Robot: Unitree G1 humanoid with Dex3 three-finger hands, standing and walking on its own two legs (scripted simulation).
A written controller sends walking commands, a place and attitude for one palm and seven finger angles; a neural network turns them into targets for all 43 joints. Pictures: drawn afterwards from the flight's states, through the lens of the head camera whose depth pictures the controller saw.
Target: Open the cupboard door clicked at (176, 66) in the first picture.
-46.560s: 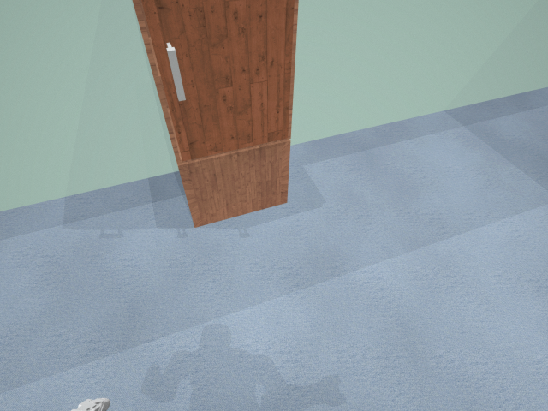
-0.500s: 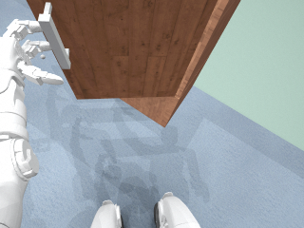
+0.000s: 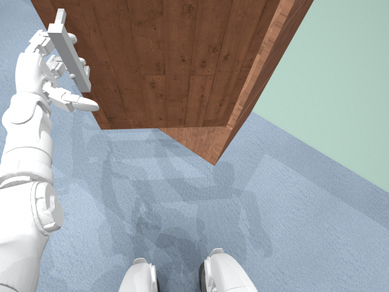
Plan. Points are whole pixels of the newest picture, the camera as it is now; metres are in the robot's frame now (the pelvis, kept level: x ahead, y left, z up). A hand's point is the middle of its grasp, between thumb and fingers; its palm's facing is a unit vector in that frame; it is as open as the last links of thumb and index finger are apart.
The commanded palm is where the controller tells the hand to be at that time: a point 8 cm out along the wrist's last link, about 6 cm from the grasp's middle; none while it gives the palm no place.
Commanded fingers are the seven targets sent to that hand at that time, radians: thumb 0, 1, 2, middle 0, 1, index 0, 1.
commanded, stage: slide the fingers in behind the handle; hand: left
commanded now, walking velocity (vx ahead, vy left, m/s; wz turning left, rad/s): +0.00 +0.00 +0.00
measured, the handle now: (74, 54) +0.57 +0.19 +0.08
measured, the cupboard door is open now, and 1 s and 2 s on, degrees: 39 40 48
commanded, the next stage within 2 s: close the thumb around the handle in 0.68 s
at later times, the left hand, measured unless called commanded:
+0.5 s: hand (84, 77) +0.51 +0.17 +0.08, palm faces +0.00 -1.00 -0.03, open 14.1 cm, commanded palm +0.49 +0.21 +0.08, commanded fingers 0.00 -0.50 0.30 -0.30 -1.20 -0.30 -1.20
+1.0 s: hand (83, 80) +0.51 +0.17 +0.08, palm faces +0.01 -1.00 -0.03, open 12.9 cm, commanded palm +0.48 +0.21 +0.08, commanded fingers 0.00 0.17 0.59 -0.35 -1.27 -0.35 -1.27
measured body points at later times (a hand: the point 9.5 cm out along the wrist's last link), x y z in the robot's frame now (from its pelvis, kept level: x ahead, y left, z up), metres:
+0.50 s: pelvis +0.00 -0.01 +0.00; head +0.13 +0.00 +0.43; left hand +0.51 +0.22 +0.08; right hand -0.01 -0.27 -0.11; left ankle +0.00 +0.11 -0.67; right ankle +0.02 -0.12 -0.67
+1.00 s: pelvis +0.00 +0.00 +0.00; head +0.13 +0.01 +0.44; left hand +0.50 +0.22 +0.09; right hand +0.01 -0.27 -0.11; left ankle +0.00 +0.11 -0.67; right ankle +0.02 -0.12 -0.67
